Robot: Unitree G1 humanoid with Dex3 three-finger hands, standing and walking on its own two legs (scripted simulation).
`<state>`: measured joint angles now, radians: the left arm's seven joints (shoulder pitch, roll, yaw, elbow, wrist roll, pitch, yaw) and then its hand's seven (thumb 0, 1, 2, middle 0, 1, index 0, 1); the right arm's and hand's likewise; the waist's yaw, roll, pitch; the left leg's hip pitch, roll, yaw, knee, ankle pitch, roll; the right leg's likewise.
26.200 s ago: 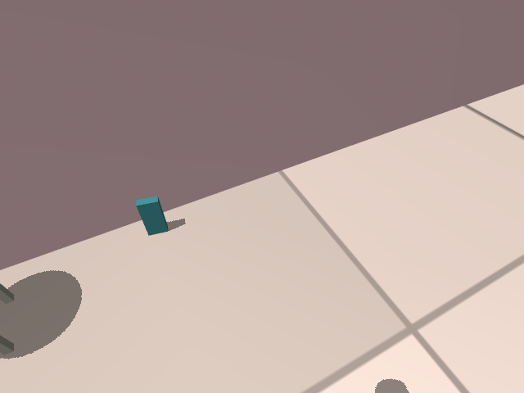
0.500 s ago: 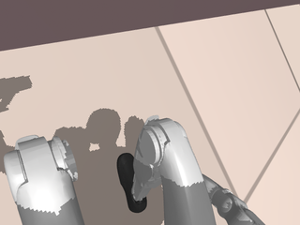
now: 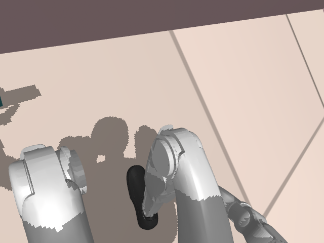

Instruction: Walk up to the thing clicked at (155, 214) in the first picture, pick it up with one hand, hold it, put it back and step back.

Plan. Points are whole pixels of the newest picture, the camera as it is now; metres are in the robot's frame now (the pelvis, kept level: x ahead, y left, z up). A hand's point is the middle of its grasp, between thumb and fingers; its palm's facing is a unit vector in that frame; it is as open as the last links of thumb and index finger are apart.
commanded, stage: settle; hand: left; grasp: from the side
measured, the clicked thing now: out of the picture +0.44 +0.30 -0.18
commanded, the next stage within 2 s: hold in 1.78 s
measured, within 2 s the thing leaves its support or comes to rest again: leaves its support in 0.24 s
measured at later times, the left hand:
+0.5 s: hand out of the picture +0.41 +0.34 -0.10, palm faces +0.44 -0.90 -0.05, open 8.2 cm
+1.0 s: hand out of the picture +0.41 +0.33 +0.00, palm faces +0.44 -0.89 -0.08, open 8.3 cm
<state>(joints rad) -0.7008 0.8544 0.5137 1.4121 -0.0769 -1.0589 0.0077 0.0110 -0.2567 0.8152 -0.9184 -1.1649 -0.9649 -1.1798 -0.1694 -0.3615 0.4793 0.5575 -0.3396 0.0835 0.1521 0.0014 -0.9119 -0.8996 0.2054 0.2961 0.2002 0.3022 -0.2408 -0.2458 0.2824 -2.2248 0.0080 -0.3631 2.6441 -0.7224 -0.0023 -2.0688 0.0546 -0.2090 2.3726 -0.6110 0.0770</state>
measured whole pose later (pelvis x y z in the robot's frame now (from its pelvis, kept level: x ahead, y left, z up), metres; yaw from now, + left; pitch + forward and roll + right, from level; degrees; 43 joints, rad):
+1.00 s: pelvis +0.02 -0.02 +0.05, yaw +8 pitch +30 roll -9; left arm -0.58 0.51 0.48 0.89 -0.11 -0.62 -0.11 0.01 -0.34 0.94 -0.93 -1.26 -0.98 -1.28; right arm 0.04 -0.29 0.11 0.64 -0.11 0.08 0.08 0.01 -0.91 -0.90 0.20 0.30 0.20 0.30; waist -0.13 -0.03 -0.04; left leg -2.22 0.01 -0.17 2.39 -0.71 -0.02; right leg -2.14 -0.02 -0.07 2.28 -0.68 0.05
